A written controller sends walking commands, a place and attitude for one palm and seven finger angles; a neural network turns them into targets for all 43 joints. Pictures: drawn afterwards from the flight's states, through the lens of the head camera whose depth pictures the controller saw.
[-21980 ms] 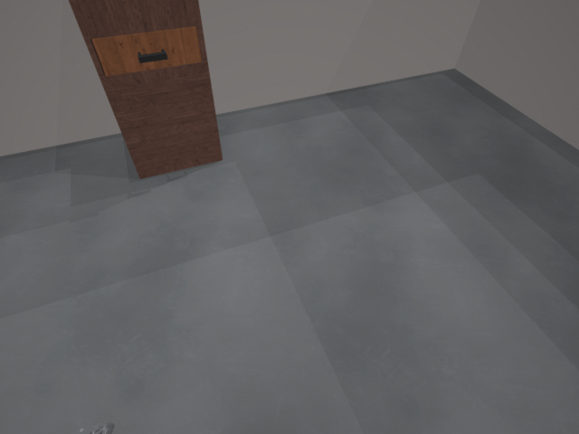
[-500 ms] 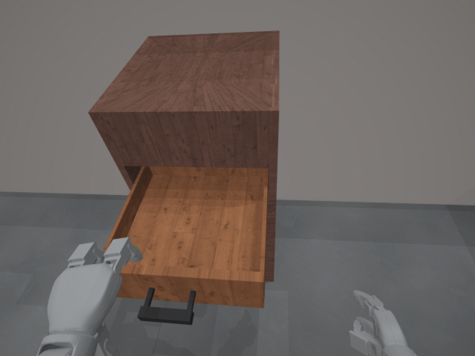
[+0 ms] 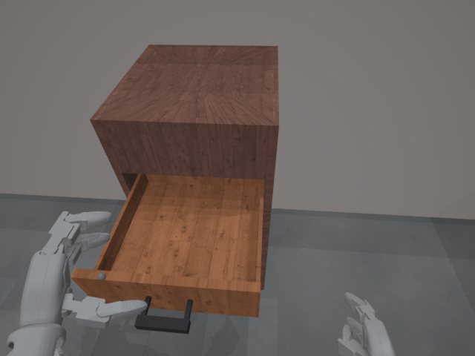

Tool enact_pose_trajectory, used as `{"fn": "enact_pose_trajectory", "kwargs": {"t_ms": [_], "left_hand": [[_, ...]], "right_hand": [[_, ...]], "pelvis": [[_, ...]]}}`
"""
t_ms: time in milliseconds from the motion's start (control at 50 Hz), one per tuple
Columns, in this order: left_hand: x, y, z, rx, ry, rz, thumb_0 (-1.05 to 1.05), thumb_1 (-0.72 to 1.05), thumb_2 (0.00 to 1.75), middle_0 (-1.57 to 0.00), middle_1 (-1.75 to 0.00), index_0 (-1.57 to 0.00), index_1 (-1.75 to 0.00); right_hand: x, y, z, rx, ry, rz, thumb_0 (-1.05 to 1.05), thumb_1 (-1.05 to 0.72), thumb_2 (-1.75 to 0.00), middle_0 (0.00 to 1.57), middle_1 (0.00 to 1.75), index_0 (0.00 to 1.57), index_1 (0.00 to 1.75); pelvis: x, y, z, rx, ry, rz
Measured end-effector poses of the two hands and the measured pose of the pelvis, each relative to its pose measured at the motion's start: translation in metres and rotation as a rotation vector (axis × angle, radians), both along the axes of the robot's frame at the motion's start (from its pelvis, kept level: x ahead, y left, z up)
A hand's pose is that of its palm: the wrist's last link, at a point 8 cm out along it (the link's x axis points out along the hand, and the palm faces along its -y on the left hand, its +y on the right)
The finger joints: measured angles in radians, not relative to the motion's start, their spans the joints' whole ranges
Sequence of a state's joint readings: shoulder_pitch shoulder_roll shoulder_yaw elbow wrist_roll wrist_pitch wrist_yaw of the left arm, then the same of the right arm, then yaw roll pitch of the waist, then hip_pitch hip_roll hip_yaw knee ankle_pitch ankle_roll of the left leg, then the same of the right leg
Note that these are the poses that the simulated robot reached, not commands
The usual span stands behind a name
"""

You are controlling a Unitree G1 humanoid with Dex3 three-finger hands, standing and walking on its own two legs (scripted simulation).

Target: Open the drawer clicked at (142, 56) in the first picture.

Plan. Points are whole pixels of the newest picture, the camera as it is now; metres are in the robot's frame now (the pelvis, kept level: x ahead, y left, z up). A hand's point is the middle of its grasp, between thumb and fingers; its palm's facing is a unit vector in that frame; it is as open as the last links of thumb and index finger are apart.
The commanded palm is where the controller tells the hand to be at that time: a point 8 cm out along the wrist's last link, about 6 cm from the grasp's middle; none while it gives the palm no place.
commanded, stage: draw the hand back to the body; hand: left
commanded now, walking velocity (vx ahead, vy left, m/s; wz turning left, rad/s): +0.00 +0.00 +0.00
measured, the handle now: (165, 313) +0.24 +0.18 -0.15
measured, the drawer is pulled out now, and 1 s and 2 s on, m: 0.30 0.30 0.30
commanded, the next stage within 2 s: step back with the hand held close in 0.70 s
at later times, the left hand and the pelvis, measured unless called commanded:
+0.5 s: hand (64, 253) +0.20 +0.24 +0.16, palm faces +0.39 -0.82 -0.43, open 8.6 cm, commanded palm +0.14 +0.28 +0.18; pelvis +0.01 +0.00 +0.01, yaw +0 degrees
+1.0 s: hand (64, 253) +0.20 +0.24 +0.16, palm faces +0.33 -0.81 -0.49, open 7.4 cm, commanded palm +0.13 +0.28 +0.18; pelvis +0.00 +0.00 +0.01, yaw +0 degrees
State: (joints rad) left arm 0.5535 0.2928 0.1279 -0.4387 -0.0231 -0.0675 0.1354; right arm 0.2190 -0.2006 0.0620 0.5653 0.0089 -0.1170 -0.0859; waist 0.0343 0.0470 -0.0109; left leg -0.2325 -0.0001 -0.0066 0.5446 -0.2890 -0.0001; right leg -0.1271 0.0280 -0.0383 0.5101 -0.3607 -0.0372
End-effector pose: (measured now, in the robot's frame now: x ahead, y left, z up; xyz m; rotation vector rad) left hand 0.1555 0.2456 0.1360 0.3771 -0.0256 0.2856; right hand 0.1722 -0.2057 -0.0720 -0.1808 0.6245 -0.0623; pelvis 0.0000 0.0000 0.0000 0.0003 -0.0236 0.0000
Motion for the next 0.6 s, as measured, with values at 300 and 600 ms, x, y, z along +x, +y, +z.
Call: {"fn": "enact_pose_trajectory", "kwargs": {"t_ms": [300, 600], "left_hand": [[0.001, 0.02, 0.03, 0.08, -0.029, 0.049, 0.0, 0.25, 0.62, -0.25, -0.72, -0.26, -0.71], [0.001, 0.025, 0.041, 0.089, -0.066, 0.091, 0.01, 0.75, 0.84, -0.22, -0.4, -0.22, -0.39]], "right_hand": [[0.023, -0.016, 0.003, -0.015, 0.007, -0.028, 0.02, -0.9, -0.9, 0.2, 0.3, 0.2, 0.3], [0.037, -0.008, 0.004, 0.016, 0.003, 0.002, 0.01, -0.9, -0.9, 0.2, 0.3, 0.2, 0.3]], "pelvis": [[0.012, 0.0, 0.006, 0.003, 0.007, -0.003], [0.014, -0.004, 0.007, 0.005, 0.004, 0.001]]}}
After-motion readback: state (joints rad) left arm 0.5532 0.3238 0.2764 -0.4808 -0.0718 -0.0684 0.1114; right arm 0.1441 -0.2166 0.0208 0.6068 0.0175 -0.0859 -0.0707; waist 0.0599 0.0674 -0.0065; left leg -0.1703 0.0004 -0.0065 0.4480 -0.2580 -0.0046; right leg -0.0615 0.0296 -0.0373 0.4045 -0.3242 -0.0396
